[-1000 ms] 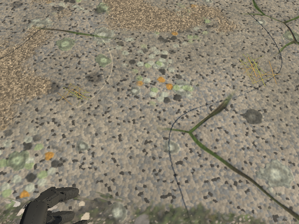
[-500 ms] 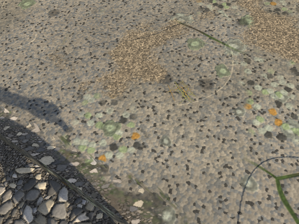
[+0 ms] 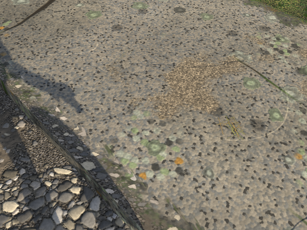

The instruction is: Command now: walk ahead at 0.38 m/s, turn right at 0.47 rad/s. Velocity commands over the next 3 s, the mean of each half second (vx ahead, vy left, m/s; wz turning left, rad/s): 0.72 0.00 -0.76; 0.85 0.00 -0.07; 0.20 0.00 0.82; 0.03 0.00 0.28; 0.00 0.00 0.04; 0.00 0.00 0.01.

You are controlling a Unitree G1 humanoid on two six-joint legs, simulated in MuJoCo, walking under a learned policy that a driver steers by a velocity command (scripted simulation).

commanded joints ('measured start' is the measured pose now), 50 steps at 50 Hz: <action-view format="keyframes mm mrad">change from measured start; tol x32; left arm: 1 -160 102 24 -135 -6 -39 -6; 18 -345 -90 -102 -407 -25 -20 -55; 25 185 368 89 -171 -17 -42 -28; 30 90 -25 -25 -125 41 -153 -73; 44 266 131 -50 31 56 -158 56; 49 -188 -10 -58 -147 122 -156 50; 50 134 -135 -98 -193 33 -178 13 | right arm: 1 117 -207 -81 5 12 -40 -18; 23 120 -480 -99 124 43 -20 2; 43 -325 -116 -8 -123 75 -136 114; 49 614 -185 -48 206 4 -70 94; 50 394 -207 -30 122 -98 -107 79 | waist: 1 -103 135 73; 17 -16 69 270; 23 293 278 -201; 25 94 -280 -180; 29 -11 65 68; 47 -174 -158 -116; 50 -55 335 -384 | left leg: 1 269 391 -364 -337 -288 143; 15 442 413 -9 -257 5 70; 19 10 283 295 -432 17 24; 23 71 324 185 207 1822 94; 25 -426 -28 -54 1028 -67 -75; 33 -725 77 -264 1436 33 77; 41 -550 -16 -40 299 540 26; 47 -5 -207 37 100 674 20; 50 694 240 -666 212 1132 302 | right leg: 1 -375 -56 90 1 25 -35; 16 -1116 -140 95 1048 -232 -96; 23 352 171 -223 292 -200 -291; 27 528 -125 1102 -837 -736 -343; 36 -15 71 153 -773 102 -219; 42 426 23 -47 -952 770 -71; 47 556 -24 -107 -318 1487 56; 48 346 61 -131 206 1131 92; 49 -112 251 -60 764 -341 84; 50 -286 182 238 951 -372 44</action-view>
